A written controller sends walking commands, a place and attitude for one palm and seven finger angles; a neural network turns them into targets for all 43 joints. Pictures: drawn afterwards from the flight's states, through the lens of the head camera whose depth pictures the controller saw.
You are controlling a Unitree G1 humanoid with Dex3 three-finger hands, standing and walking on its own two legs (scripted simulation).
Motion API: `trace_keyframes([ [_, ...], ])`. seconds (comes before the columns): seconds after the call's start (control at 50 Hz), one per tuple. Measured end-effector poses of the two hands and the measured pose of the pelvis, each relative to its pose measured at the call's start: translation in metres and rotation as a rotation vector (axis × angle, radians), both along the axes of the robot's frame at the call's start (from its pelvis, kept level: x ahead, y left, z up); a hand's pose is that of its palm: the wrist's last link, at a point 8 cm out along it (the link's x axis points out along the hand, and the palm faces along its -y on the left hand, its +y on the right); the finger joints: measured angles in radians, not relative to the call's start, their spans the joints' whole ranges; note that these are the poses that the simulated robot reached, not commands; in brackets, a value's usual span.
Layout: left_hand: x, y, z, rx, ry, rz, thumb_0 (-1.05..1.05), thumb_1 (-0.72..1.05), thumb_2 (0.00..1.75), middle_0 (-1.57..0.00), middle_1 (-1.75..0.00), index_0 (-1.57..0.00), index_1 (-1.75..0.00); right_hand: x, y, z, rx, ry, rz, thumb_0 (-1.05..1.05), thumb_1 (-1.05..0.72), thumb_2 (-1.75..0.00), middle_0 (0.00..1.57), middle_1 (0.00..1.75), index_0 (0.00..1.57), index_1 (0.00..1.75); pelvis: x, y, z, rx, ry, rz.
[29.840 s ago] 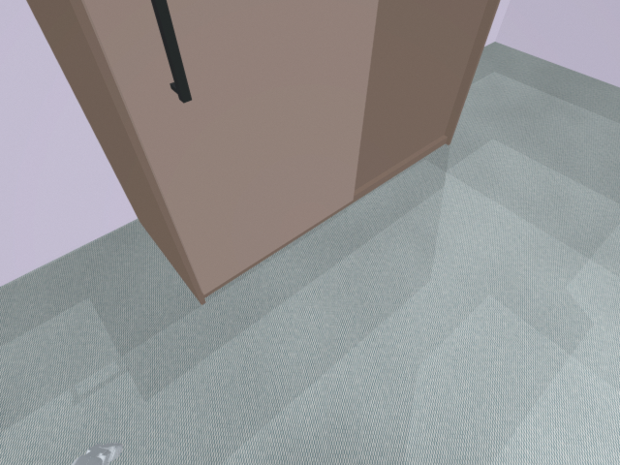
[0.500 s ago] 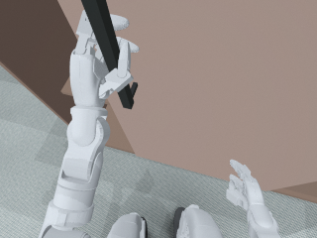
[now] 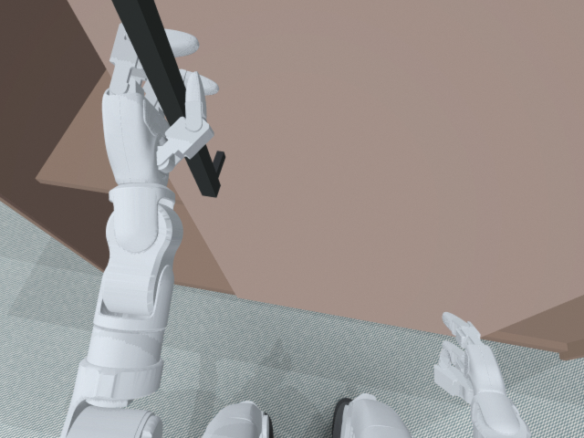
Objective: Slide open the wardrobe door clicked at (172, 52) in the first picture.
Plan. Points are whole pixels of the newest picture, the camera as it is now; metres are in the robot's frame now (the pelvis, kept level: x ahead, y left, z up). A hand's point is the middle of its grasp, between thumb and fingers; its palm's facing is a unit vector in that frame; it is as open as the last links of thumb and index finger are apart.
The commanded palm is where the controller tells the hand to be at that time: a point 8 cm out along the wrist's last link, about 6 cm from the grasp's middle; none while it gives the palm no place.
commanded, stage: step sideways, sliding the door along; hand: left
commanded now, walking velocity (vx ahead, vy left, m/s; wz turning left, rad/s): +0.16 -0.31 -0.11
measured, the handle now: (185, 93) +0.42 +0.15 +0.20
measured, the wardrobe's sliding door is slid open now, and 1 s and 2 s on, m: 0.46 0.46 0.46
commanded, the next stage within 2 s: stop walking and hold the door there in 0.04 s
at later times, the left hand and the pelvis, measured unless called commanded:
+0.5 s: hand (196, 119) +0.39 +0.13 +0.20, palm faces +0.43 -0.86 -0.26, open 5.7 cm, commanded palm +0.34 +0.17 +0.18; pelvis -0.03 -0.11 +0.01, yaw -6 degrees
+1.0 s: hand (197, 120) +0.38 +0.13 +0.21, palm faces +0.39 -0.89 -0.23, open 5.4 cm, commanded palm +0.34 +0.18 +0.18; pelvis -0.07 -0.12 +0.01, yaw -12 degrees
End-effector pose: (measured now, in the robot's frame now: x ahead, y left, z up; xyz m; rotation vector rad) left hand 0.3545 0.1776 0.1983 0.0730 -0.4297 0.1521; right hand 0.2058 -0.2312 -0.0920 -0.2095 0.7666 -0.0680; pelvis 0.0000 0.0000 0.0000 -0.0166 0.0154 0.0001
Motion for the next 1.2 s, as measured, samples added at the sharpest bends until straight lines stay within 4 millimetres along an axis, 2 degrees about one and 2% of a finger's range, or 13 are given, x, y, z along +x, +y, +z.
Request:
trace_keyframes([
  [0.12,0.000,-0.001,0.000,-0.002,0.017,0.028,-0.04,0.74,0.83,-0.47,-1.40,-0.28,-1.35,-0.033,-0.029,0.010,-0.015,0.079,0.032,0.02,-0.90,-0.90,0.19,0.30,0.19,0.30,-0.013,-0.033,0.006,-0.027,-0.035,-0.024],
  [0.22,-0.001,0.001,0.004,0.078,0.048,0.086,-0.07,0.71,0.82,-0.46,-1.40,-0.33,-1.37,-0.049,-0.051,0.010,0.023,0.108,0.011,0.02,-0.90,-0.90,0.20,0.30,0.20,0.30,-0.014,-0.066,0.012,-0.068,-0.026,-0.069],
  [0.26,-0.003,0.001,0.006,0.123,0.067,0.133,-0.09,0.69,0.81,-0.46,-1.40,-0.34,-1.38,-0.052,-0.064,0.006,0.049,0.084,-0.010,0.02,-0.90,-0.90,0.20,0.30,0.20,0.30,-0.013,-0.083,0.009,-0.072,-0.026,-0.084],
  [0.32,-0.005,-0.001,0.009,0.190,0.085,0.228,-0.13,0.67,0.80,-0.46,-1.40,-0.32,-1.39,-0.055,-0.091,-0.010,0.078,0.037,-0.037,0.02,-0.90,-0.90,0.20,0.30,0.20,0.30,-0.013,-0.109,-0.007,-0.024,-0.024,-0.086],
  [0.42,-0.010,-0.004,0.013,0.202,0.174,0.316,-0.17,0.65,0.77,-0.46,-1.40,-0.35,-1.40,-0.078,-0.141,-0.017,0.018,0.049,-0.167,0.01,-0.90,-0.89,0.20,0.30,0.20,0.30,-0.022,-0.114,0.000,0.019,-0.032,-0.102],
  [0.48,-0.010,-0.005,0.014,0.188,0.197,0.320,-0.16,0.65,0.76,-0.46,-1.40,-0.37,-1.40,-0.099,-0.163,-0.008,-0.037,0.067,-0.219,0.02,-0.90,-0.89,0.20,0.30,0.20,0.30,-0.026,-0.115,0.005,0.038,-0.033,-0.109],
  [0.56,-0.009,-0.006,0.013,0.135,0.176,0.287,-0.13,0.66,0.79,-0.46,-1.40,-0.38,-1.40,-0.129,-0.182,0.007,-0.114,0.072,-0.267,0.02,-0.90,-0.90,0.20,0.30,0.20,0.30,-0.032,-0.112,0.003,0.017,-0.035,-0.113],
  [0.62,-0.009,-0.006,0.011,0.101,0.161,0.260,-0.10,0.68,0.79,-0.46,-1.40,-0.36,-1.40,-0.151,-0.186,0.017,-0.140,0.070,-0.314,0.02,-0.90,-0.90,0.19,0.30,0.20,0.30,-0.038,-0.110,0.003,0.009,-0.046,-0.139],
  [0.7,-0.010,-0.007,0.012,0.097,0.184,0.257,-0.10,0.70,0.77,-0.46,-1.40,-0.35,-1.40,-0.179,-0.178,0.024,-0.127,0.070,-0.350,0.01,-0.90,-0.90,0.19,0.30,0.20,0.30,-0.043,-0.112,0.010,-0.009,-0.038,-0.165],
  [0.82,-0.011,-0.007,0.014,0.132,0.215,0.283,-0.12,0.69,0.74,-0.46,-1.40,-0.36,-1.39,-0.217,-0.165,0.005,-0.076,0.128,-0.356,0.01,-0.90,-0.90,0.20,0.30,0.20,0.30,-0.059,-0.122,0.006,0.003,-0.027,-0.202],
  [0.98,-0.012,-0.006,0.016,0.126,0.260,0.281,-0.13,0.68,0.74,-0.46,-1.40,-0.40,-1.40,-0.267,-0.163,-0.008,-0.071,0.235,-0.419,0.01,-0.90,-0.89,0.20,0.30,0.20,0.30,-0.072,-0.117,0.009,-0.003,-0.032,-0.207],
  [1.08,-0.012,-0.006,0.017,0.114,0.266,0.270,-0.12,0.69,0.75,-0.46,-1.40,-0.42,-1.40,-0.283,-0.166,-0.004,-0.093,0.242,-0.443,0.02,-0.90,-0.89,0.20,0.30,0.20,0.30,-0.078,-0.115,0.010,-0.001,-0.033,-0.217],
  [1.2,-0.012,-0.007,0.017,0.103,0.276,0.276,-0.12,0.69,0.75,-0.46,-1.40,-0.42,-1.40,-0.288,-0.170,-0.002,-0.099,0.226,-0.442,0.01,-0.90,-0.89,0.20,0.30,0.20,0.30,-0.084,-0.119,0.010,-0.001,-0.030,-0.220],
])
